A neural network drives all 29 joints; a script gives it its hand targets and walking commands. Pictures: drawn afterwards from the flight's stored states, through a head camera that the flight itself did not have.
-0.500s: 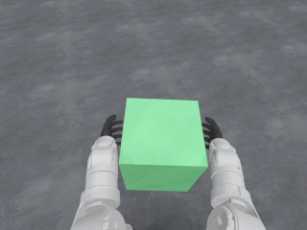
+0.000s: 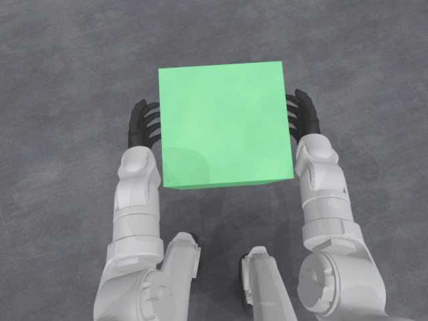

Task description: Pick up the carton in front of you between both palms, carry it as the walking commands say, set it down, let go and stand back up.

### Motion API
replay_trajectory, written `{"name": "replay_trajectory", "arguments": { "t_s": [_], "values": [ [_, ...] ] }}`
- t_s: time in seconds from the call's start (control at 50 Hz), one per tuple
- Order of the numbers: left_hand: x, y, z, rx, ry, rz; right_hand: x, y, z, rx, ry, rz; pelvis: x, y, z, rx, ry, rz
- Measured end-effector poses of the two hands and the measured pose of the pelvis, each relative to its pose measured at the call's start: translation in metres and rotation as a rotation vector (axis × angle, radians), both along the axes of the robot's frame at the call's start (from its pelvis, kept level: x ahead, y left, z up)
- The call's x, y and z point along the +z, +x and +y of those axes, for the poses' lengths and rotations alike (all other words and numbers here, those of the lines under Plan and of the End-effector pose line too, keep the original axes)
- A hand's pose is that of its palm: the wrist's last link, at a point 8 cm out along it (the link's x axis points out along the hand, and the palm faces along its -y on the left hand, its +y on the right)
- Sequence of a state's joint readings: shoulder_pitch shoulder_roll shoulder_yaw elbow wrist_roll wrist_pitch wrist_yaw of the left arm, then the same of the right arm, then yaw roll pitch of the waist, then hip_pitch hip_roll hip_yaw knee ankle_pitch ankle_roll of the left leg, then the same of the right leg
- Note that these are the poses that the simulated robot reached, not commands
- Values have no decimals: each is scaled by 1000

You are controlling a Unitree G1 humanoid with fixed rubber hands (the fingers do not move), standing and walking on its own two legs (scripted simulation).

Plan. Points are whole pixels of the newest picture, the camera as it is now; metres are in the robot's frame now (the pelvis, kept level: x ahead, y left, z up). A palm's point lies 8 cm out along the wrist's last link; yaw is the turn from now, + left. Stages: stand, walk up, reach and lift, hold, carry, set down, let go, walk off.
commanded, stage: set down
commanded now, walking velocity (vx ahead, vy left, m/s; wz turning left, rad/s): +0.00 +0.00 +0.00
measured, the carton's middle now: (221, 138) +0.46 +0.03 -0.15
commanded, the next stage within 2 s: none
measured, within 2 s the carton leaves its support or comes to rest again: rests again in 1.62 s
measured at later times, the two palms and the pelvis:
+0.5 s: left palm (154, 149) +0.44 +0.19 -0.23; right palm (276, 134) +0.51 -0.10 -0.23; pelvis -0.02 +0.00 -0.12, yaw -1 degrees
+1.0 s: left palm (160, 154) +0.47 +0.22 -0.38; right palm (257, 134) +0.55 -0.07 -0.38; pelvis -0.04 +0.00 -0.22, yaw -1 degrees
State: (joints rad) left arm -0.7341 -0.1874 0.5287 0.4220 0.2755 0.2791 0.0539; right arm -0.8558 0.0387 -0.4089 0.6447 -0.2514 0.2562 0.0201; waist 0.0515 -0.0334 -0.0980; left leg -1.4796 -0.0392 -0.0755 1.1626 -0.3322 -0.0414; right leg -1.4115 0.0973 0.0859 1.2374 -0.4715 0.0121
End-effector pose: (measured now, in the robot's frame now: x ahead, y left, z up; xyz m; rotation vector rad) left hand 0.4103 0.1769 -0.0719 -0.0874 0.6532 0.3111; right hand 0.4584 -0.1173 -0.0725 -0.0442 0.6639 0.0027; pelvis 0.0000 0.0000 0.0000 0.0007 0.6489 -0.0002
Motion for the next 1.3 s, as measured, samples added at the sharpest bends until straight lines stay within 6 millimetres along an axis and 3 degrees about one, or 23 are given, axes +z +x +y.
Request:
{"name": "replay_trajectory", "arguments": {
  "t_s": [0.12, 0.4, 0.78, 1.04, 1.14, 1.3],
  "values": [
    [-32, 7, 4, 6, 10, 40, -32, 12, 5, 21, -10, 37, -25, -1, -4, 0, 0, 69],
    [-126, 26, 15, 29, 13, 40, -126, 40, 17, 64, -28, 33, -96, -16, -4, -6, -2, 174],
    [-240, 44, 29, 68, 21, 74, -238, 75, 35, 141, -60, 57, -175, -35, -2, -23, 7, 173],
    [-320, 57, 40, 94, 24, 98, -320, 99, 48, 196, -78, 75, -222, -36, -4, -33, 21, 130],
    [-334, 63, 44, 82, 34, 114, -341, 102, 50, 204, -72, 90, -232, -32, -4, -48, 32, 102],
    [-337, 68, 41, 70, 31, 108, -349, 104, 46, 208, -70, 83, -243, -29, -6, -54, 50, 106]
  ]
}}
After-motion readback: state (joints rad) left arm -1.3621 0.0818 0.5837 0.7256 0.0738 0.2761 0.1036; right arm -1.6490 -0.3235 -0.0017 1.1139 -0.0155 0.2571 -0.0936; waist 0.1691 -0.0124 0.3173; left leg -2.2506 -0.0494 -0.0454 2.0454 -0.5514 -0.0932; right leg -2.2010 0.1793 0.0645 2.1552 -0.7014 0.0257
